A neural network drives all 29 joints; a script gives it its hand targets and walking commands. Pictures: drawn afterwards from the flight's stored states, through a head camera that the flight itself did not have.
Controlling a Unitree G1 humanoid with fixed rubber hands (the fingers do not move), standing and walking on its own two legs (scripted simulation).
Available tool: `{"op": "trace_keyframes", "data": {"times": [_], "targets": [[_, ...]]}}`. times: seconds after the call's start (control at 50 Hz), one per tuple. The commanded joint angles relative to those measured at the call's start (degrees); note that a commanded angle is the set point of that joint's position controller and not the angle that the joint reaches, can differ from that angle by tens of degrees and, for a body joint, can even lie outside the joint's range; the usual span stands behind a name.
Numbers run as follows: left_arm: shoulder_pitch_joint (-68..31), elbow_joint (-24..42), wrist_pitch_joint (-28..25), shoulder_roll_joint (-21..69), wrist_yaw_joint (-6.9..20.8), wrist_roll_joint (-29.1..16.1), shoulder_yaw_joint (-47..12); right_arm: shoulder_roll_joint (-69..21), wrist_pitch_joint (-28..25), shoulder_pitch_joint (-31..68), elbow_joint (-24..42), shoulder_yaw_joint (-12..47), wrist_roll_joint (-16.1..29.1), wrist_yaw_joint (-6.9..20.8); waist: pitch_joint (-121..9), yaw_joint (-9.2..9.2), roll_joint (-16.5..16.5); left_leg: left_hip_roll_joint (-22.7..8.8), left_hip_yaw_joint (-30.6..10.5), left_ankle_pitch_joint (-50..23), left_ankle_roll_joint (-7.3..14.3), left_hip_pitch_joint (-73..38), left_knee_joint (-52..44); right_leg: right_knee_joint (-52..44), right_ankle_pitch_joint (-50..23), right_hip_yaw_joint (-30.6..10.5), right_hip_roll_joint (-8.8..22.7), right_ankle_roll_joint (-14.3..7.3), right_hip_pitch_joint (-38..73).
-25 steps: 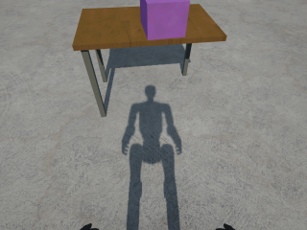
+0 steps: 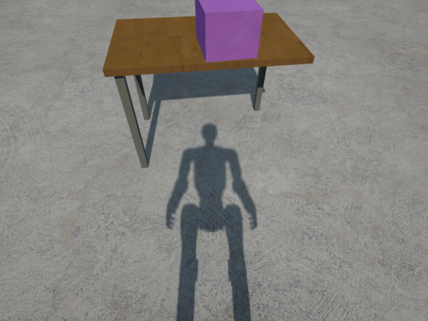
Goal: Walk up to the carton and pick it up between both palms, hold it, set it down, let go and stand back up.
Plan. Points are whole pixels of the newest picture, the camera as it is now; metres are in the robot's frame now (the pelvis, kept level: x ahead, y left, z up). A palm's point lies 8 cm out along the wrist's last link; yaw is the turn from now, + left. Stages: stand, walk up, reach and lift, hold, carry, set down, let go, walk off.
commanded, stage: stand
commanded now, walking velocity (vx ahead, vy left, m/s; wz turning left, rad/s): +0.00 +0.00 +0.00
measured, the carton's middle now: (225, 24) +1.30 -0.03 +0.02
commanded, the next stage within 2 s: walk up in 1.46 s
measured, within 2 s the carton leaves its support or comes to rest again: neither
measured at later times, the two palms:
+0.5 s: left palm out of the picture +0.01 +0.21 -0.14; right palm out of the picture +0.01 -0.21 -0.13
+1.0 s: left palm out of the picture -0.03 +0.20 -0.14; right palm out of the picture -0.03 -0.19 -0.14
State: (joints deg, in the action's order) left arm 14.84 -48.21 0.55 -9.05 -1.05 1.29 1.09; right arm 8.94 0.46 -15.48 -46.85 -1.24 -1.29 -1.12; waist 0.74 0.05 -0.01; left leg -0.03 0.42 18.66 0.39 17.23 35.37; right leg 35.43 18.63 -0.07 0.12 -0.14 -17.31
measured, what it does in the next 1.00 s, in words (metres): stands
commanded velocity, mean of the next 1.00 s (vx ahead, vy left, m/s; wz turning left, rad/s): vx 0.00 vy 0.00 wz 0.00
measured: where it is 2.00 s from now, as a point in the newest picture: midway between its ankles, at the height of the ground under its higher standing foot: outside the picture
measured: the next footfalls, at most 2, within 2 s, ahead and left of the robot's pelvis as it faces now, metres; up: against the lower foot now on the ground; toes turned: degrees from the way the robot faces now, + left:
none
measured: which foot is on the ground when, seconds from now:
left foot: down 0.00-1.00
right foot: down 0.00-1.00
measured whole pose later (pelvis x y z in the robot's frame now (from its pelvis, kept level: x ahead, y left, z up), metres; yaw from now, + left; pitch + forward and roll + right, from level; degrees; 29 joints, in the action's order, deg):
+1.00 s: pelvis +0.00 +0.00 +0.01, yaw +0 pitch -2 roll +0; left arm 16.8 -66.5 0.1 -4.9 -2.6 0.9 1.1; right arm 4.8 -0.1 -17.2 -65.7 -1.3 -0.9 -2.5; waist 2.8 0.0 0.1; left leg 0.3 0.6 14.1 0.6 10.2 26.5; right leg 26.6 14.0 -0.3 0.4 0.3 -10.3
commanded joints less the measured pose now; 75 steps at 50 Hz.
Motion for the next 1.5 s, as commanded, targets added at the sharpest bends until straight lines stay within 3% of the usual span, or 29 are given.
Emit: {"op": "trace_keyframes", "data": {"times": [0.0,0.38,0.66,1.48], "targets": [[1.0,2.3,-1.4,-5.8,-0.4,-0.1,1.7,5.8,-1.4,-1.2,2.3,-1.7,0.1,-0.4,-1.6,0.0,0.0,-3.2,-4.6,-8.6,2.7,-0.9,-8.0,-7.7,-8.6,-4.1,2.9,-2.6,1.2],[3.6,-9.8,-1.4,-3.4,-1.2,-0.4,1.8,3.3,-1.6,-3.9,-9.9,-1.9,0.4,-1.2,1.9,-0.01,0.0,-3.9,-4.6,-10.9,2.2,-4.3,-12.4,-12.0,-11.0,-4.1,3.7,-2.1,4.8],[5.0,-15.3,-1.0,-1.2,-1.6,-0.4,1.2,1.3,-1.2,-5.1,-15.7,-1.2,0.4,-1.5,4.3,-0.05,0.0,-3.9,-4.4,-9.5,1.8,-4.8,-14.3,-13.8,-10.1,-3.8,3.7,-1.6,5.5],[7.9,-18.0,-1.0,0.6,-1.7,-0.4,0.1,-0.2,-1.0,-7.0,-18.8,-0.2,0.5,-1.5,5.6,-0.16,0.0,-4.0,-4.8,-6.0,1.7,-3.6,-15.8,-14.8,-7.4,-3.9,3.8,-1.2,4.1]]}}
